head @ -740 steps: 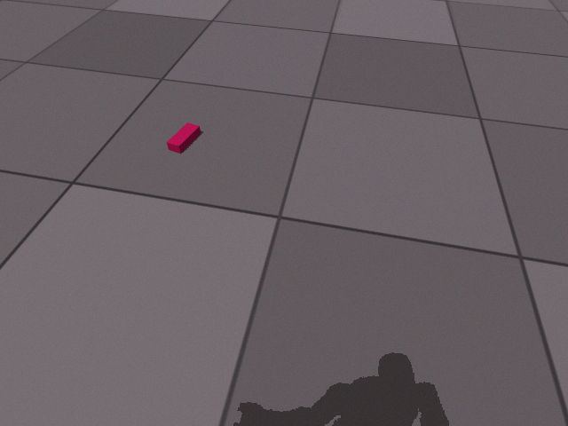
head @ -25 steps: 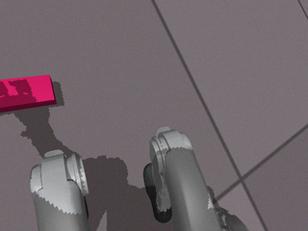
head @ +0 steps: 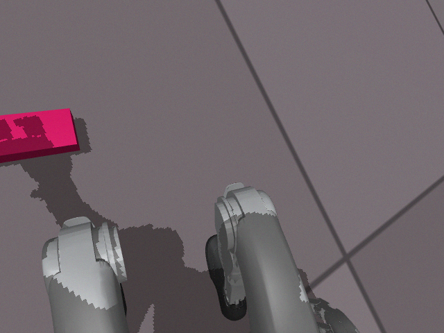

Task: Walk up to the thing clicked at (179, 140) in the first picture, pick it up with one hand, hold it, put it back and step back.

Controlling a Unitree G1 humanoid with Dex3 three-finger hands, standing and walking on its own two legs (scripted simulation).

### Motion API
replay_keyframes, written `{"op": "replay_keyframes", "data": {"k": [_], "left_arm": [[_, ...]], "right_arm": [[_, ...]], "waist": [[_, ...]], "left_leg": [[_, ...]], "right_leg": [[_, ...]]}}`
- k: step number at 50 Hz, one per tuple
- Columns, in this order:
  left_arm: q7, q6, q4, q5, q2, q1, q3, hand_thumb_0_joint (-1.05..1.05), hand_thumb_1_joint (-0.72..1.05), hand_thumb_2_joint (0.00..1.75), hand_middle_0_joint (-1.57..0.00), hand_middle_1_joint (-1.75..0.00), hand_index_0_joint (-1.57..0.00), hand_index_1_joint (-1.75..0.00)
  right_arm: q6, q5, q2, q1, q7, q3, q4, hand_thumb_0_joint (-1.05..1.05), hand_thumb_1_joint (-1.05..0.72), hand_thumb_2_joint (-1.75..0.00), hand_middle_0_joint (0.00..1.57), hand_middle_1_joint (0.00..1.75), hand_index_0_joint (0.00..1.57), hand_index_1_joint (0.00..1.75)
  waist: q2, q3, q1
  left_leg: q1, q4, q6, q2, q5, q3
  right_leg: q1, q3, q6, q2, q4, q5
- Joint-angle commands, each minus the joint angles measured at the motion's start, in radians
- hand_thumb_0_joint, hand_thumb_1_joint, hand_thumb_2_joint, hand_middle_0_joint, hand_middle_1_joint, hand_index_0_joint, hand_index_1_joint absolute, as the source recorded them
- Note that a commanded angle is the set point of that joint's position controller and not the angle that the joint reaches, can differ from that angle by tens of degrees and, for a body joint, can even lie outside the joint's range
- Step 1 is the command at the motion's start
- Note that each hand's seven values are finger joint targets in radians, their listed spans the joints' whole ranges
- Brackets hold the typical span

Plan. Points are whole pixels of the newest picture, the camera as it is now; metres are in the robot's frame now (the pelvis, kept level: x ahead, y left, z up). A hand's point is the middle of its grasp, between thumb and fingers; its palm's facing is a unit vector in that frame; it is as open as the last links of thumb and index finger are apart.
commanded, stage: approach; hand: left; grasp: from above
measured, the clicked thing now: (20, 137) +0.50 +0.29 -0.30
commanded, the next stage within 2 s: close in in 0.64 s
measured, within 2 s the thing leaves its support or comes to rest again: neither
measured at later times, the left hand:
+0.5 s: hand (12, 112) +0.51 +0.26 -0.17, palm faces -0.41 -0.05 -0.91, open 13.9 cm
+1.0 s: hand out of the picture +0.47 +0.29 -0.19, palm faces -0.47 -0.07 -0.88, open 13.5 cm
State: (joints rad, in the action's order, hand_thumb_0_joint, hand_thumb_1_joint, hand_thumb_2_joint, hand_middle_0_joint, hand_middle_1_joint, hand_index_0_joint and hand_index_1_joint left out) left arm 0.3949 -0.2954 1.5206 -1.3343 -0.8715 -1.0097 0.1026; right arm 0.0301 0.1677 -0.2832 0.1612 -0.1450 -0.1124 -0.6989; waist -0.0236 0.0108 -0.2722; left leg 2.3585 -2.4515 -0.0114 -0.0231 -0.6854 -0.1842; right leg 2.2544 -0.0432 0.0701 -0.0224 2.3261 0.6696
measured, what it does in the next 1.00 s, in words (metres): stands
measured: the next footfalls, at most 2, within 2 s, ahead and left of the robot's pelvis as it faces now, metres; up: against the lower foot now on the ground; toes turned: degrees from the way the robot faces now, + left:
none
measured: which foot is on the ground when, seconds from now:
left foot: down 0.00-1.00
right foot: down 0.00-1.00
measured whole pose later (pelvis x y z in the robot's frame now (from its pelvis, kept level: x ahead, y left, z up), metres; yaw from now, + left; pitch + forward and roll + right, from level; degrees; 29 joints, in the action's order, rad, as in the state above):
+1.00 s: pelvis +0.00 +0.00 +0.00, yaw +0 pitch +33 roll -11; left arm 0.40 -0.27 1.56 -1.32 -0.85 -1.09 0.04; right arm 0.06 0.18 -0.31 0.16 -0.14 -0.14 -0.67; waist -0.04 -0.03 -0.31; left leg 2.36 -2.46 -0.03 -0.03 -0.69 -0.20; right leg 2.26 -0.06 0.07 -0.02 2.33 0.66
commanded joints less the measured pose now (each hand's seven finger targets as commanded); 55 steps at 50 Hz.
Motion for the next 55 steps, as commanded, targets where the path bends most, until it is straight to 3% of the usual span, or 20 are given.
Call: {"op": "replay_keyframes", "data": {"k": [1,4,8,9,12,15,18,20,24,28,31,34,37,39,41,45,47,50,52,55], "left_arm": [[0.046,0.005,-0.146,0.015,-0.262,-0.321,0.041,0.0,-0.53,1.02,-0.07,-1.05,-0.08,-1.04],[0.049,0.004,-0.158,0.013,-0.204,-0.343,0.005,0.0,-0.52,1.02,-0.07,-1.06,-0.08,-1.04],[0.051,0.014,-0.131,0.019,-0.141,-0.412,-0.048,0.0,-0.52,1.0,-0.06,-1.06,-0.08,-1.04],[0.056,0.013,-0.175,0.022,-0.145,-0.461,-0.049,0.0,-0.5,1.0,-0.06,-1.07,-0.09,-1.04],[0.069,0.036,-0.138,0.012,-0.122,-0.47,-0.067,0.0,-0.51,1.0,-0.06,-1.06,-0.08,-1.03],[0.088,0.077,-0.116,0.001,-0.144,-0.496,-0.048,0.0,-0.5,0.98,-0.06,-1.05,-0.09,-1.02],[0.097,0.128,-0.027,-0.003,-0.147,-0.444,-0.039,0.0,-0.5,0.97,-0.06,-1.06,-0.09,-1.02],[0.09,0.16,0.003,0.005,-0.157,-0.412,-0.032,0.0,-0.51,0.99,-0.06,-1.05,-0.09,-1.03],[0.062,0.195,-0.041,0.045,-0.214,-0.348,0.004,0.0,-0.53,1.0,-0.07,-1.05,-0.08,-1.03],[0.018,0.185,-0.097,0.091,-0.229,-0.295,0.02,0.0,-0.55,1.02,-0.07,-1.05,-0.08,-1.04],[-0.011,0.141,-0.164,0.101,-0.222,-0.34,0.015,0.0,-0.55,1.02,-0.07,-1.05,-0.08,-1.04],[-0.028,0.09,-0.238,0.093,-0.222,-0.405,0.007,0.0,-0.54,1.04,-0.08,-1.07,-0.08,-1.06],[-0.027,0.051,-0.22,0.087,-0.146,-0.426,-0.035,0.0,-0.52,1.1,-0.09,-1.1,-0.09,-1.09],[-0.023,0.037,-0.154,0.087,-0.121,-0.404,-0.056,0.0,-0.52,1.03,-0.07,-1.09,-0.09,-1.07],[-0.013,0.028,-0.135,0.072,-0.144,-0.382,-0.056,0.0,-0.51,1.06,-0.08,-1.1,-0.1,-1.08],[0.022,0.026,-0.099,0.044,-0.16,-0.383,-0.048,0.0,-0.48,1.06,-0.07,-1.12,-0.1,-1.09],[0.045,0.026,-0.114,0.029,-0.204,-0.405,-0.032,0.0,-0.47,1.05,-0.07,-1.13,-0.11,-1.09],[0.08,0.04,-0.039,0.011,-0.204,-0.39,-0.018,0.0,-0.46,1.03,-0.07,-1.12,-0.11,-1.08],[0.103,0.042,-0.041,0.0,-0.23,-0.405,-0.011,0.0,-0.48,1.03,-0.06,-1.07,-0.08,-1.05],[0.128,0.056,0.057,0.001,-0.194,-0.389,-0.026,0.0,-0.48,0.99,-0.06,-1.06,-0.08,-1.03]], "right_arm": [[0.007,-0.004,-0.278,0.2,0.012,0.086,0.004,0.0,-0.89,-0.89,0.2,0.3,0.2,0.3],[0.008,-0.001,-0.269,0.213,0.011,0.085,-0.006,0.0,-0.89,-0.89,0.2,0.3,0.2,0.3],[0.021,0.004,-0.271,0.228,0.01,0.079,-0.02,0.0,-0.89,-0.89,0.2,0.3,0.2,0.3],[0.022,0.004,-0.277,0.233,0.014,0.079,-0.023,0.0,-0.89,-0.89,0.2,0.3,0.2,0.3],[0.028,0.003,-0.278,0.237,0.015,0.078,-0.017,0.0,-0.89,-0.89,0.2,0.3,0.2,0.3],[0.025,0.005,-0.281,0.245,0.015,0.07,-0.01,0.0,-0.89,-0.89,0.2,0.3,0.2,0.3],[0.022,0.002,-0.274,0.241,0.014,0.055,0.005,0.0,-0.89,-0.89,0.2,0.3,0.2,0.3],[0.022,-0.002,-0.276,0.23,0.01,0.044,0.019,0.0,-0.89,-0.89,0.2,0.3,0.2,0.3],[0.022,-0.022,-0.274,0.211,0.008,0.039,0.051,0.0,-0.89,-0.89,0.2,0.3,0.2,0.3],[0.015,-0.035,-0.269,0.197,0.008,0.042,0.058,0.0,-0.89,-0.89,0.2,0.3,0.2,0.3],[0.011,-0.03,-0.281,0.214,0.015,0.05,0.048,0.0,-0.9,-0.89,0.2,0.3,0.2,0.3],[0.014,-0.025,-0.282,0.24,0.019,0.062,0.028,0.0,-0.9,-0.89,0.2,0.3,0.2,0.3],[0.016,-0.015,-0.282,0.26,0.021,0.065,0.014,0.0,-0.9,-0.89,0.2,0.3,0.2,0.3],[0.02,-0.009,-0.283,0.258,0.02,0.064,0.006,0.0,-0.9,-0.9,0.2,0.3,0.2,0.3],[0.021,-0.005,-0.281,0.258,0.019,0.06,0.006,0.0,-0.9,-0.89,0.2,0.3,0.2,0.3],[0.019,0.003,-0.286,0.252,0.015,0.052,0.008,0.0,-0.89,-0.89,0.2,0.3,0.2,0.3],[0.02,0.008,-0.29,0.242,0.015,0.045,0.01,0.0,-0.89,-0.89,0.2,0.3,0.2,0.3],[0.028,0.015,-0.297,0.237,0.009,0.037,0.016,0.0,-0.9,-0.89,0.2,0.3,0.2,0.3],[0.032,0.017,-0.299,0.22,0.009,0.031,0.025,0.0,-0.89,-0.9,0.2,0.3,0.2,0.3],[0.048,0.028,-0.299,0.216,0.001,0.017,0.016,0.0,-0.89,-0.89,0.2,0.3,0.2,0.3]], "waist": [[0.4,0.656,-0.014],[0.389,0.687,-0.035],[0.379,0.624,-0.087],[0.398,0.662,-0.085],[0.437,0.677,-0.089],[0.459,0.698,-0.087],[0.431,0.668,-0.076],[0.406,0.659,-0.073],[0.365,0.697,-0.035],[0.32,0.7,-0.025],[0.313,0.676,-0.055],[0.33,0.683,-0.071],[0.345,0.644,-0.101],[0.324,0.591,-0.102],[0.339,0.618,-0.085],[0.365,0.635,-0.081],[0.393,0.676,-0.074],[0.391,0.608,-0.092],[0.416,0.632,-0.088],[0.35,0.552,-0.125]], "left_leg": [[-0.58,0.278,0.02,0.008,0.173,0.1],[-0.586,0.267,0.023,0.006,0.194,0.109],[-0.552,0.254,0.029,0.011,0.15,0.107],[-0.571,0.261,0.025,0.012,0.158,0.104],[-0.605,0.275,0.018,0.015,0.167,0.098],[-0.617,0.28,0.013,0.014,0.212,0.102],[-0.565,0.271,0.024,0.008,0.223,0.121],[-0.537,0.272,0.032,0.006,0.226,0.123],[-0.503,0.269,0.044,0.006,0.214,0.134],[-0.46,0.266,0.048,0.006,0.197,0.135],[-0.443,0.253,0.043,0.005,0.163,0.125],[-0.469,0.235,0.036,0.007,0.147,0.122],[-0.5,0.236,0.027,0.008,0.141,0.112],[-0.483,0.238,0.028,0.006,0.108,0.112],[-0.51,0.244,0.028,0.008,0.124,0.11],[-0.552,0.245,0.022,0.009,0.189,0.102],[-0.568,0.242,0.022,0.01,0.216,0.105],[-0.55,0.239,0.02,0.012,0.222,0.1],[-0.559,0.234,0.023,0.014,0.221,0.101],[-0.488,0.212,0.035,0.013,0.176,0.105]], "right_leg": [[-0.247,-0.141,-0.103,-0.012,-0.182,-0.199],[-0.274,-0.14,-0.101,-0.016,-0.19,-0.226],[-0.248,-0.143,-0.099,-0.019,-0.207,-0.204],[-0.251,-0.146,-0.099,-0.019,-0.204,-0.212],[-0.233,-0.153,-0.104,-0.018,-0.193,-0.22],[-0.243,-0.15,-0.106,-0.016,-0.183,-0.258],[-0.273,-0.139,-0.105,-0.018,-0.194,-0.272],[-0.291,-0.135,-0.105,-0.022,-0.196,-0.274],[-0.358,-0.121,-0.099,-0.023,-0.203,-0.265],[-0.408,-0.115,-0.093,-0.025,-0.212,-0.248],[-0.383,-0.124,-0.1,-0.023,-0.22,-0.206],[-0.359,-0.127,-0.103,-0.022,-0.23,-0.182],[-0.313,-0.141,-0.104,-0.018,-0.23,-0.179],[-0.283,-0.145,-0.104,-0.02,-0.239,-0.148],[-0.301,-0.147,-0.099,-0.019,-0.228,-0.168],[-0.301,-0.16,-0.1,-0.019,-0.2,-0.227],[-0.326,-0.158,-0.099,-0.02,-0.191,-0.255],[-0.292,-0.167,-0.102,-0.02,-0.176,-0.261],[-0.295,-0.162,-0.102,-0.023,-0.176,-0.264],[-0.285,-0.158,-0.092,-0.028,-0.182,-0.242]]}}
